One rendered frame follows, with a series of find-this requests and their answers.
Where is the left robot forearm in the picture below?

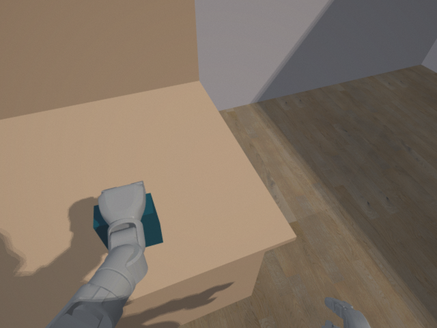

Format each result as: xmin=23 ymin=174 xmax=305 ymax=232
xmin=45 ymin=218 xmax=148 ymax=328

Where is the left robot hand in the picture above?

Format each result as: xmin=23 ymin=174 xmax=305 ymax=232
xmin=98 ymin=181 xmax=146 ymax=226

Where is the sponge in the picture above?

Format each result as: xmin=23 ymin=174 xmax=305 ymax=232
xmin=93 ymin=193 xmax=163 ymax=249

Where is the table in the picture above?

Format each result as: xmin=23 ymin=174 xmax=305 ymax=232
xmin=0 ymin=0 xmax=297 ymax=328

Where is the robot left upper arm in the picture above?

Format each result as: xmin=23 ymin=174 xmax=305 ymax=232
xmin=52 ymin=314 xmax=95 ymax=328

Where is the right robot hand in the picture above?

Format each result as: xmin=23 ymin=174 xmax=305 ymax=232
xmin=322 ymin=297 xmax=371 ymax=328

